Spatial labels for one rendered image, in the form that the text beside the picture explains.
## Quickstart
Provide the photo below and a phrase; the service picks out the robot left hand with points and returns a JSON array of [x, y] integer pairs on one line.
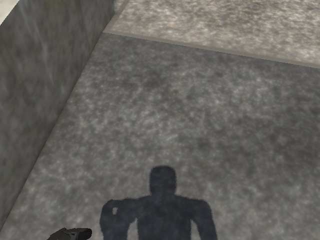
[[71, 234]]

